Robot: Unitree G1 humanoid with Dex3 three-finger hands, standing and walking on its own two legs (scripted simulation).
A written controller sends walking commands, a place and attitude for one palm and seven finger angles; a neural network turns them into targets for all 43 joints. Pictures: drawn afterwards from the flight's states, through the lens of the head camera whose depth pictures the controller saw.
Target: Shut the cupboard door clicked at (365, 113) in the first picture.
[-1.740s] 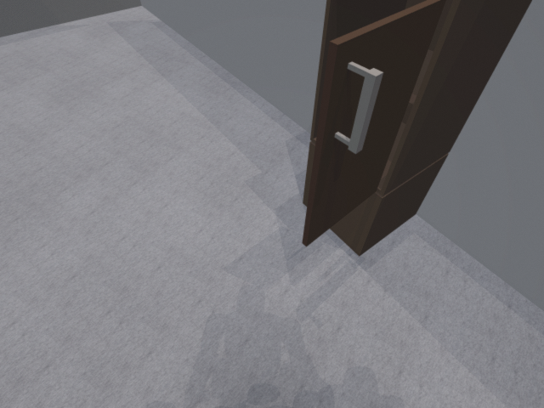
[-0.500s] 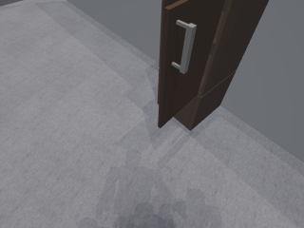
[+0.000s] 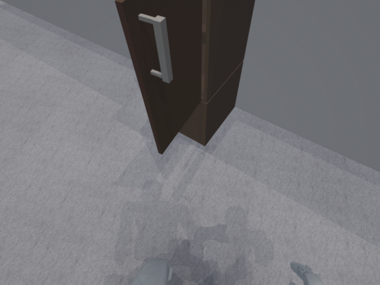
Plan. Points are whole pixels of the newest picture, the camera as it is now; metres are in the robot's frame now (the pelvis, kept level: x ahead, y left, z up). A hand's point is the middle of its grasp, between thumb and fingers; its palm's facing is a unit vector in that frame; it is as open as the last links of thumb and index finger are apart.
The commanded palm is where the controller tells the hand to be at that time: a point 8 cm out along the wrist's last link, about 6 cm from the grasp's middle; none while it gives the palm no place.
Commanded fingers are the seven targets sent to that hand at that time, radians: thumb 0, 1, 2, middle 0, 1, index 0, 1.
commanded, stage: walk around to get in front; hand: left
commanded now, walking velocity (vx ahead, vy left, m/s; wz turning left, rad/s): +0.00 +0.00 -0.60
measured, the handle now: (156, 50) +0.61 +0.15 +0.12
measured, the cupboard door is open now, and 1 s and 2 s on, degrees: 95 95 95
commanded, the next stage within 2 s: none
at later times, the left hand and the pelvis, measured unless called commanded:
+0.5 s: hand (105, 254) +0.18 +0.24 -0.17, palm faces -0.30 -0.92 -0.25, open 7.4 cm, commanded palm none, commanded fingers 0.00 0.90 0.90 -0.20 -0.30 -0.20 -0.30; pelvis +0.01 +0.06 +0.00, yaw -20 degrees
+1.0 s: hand (142, 236) +0.23 +0.17 -0.19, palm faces -0.57 -0.80 -0.17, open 7.4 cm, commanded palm none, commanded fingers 0.00 0.90 0.90 -0.20 -0.30 -0.20 -0.30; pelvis +0.04 +0.07 -0.01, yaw -38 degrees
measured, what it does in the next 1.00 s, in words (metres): steps on the spot, turning right: left foot, then right foot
